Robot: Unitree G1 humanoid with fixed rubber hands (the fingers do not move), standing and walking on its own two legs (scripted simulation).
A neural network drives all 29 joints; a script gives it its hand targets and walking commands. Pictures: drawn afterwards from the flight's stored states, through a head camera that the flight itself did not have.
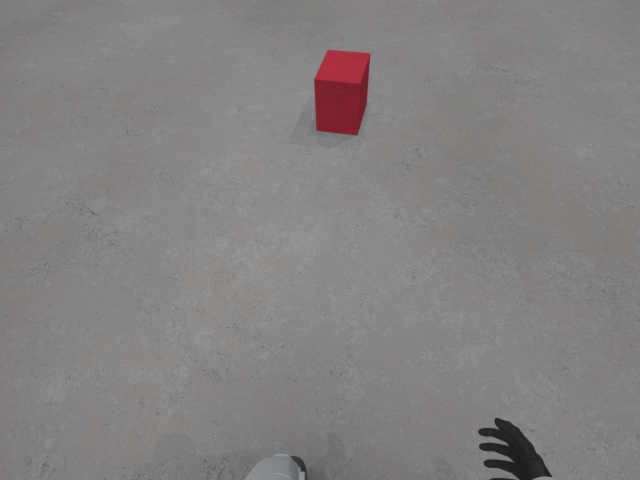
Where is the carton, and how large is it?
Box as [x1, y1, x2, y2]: [314, 50, 369, 135]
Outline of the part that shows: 328,50 314,79 316,128 317,130 357,135 366,104 369,53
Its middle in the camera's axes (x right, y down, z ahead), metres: +0.12 -0.77 +1.98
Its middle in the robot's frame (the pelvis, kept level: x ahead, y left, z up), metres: +1.89 +0.18 -0.63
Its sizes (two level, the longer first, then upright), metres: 0.290 0.219 0.287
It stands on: the floor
